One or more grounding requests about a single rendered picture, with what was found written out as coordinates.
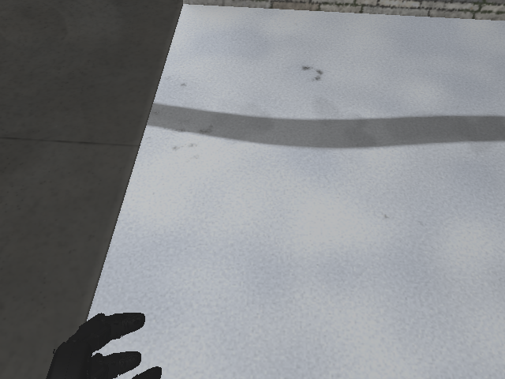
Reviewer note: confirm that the left robot hand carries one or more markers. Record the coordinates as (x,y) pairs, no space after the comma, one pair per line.
(73,359)

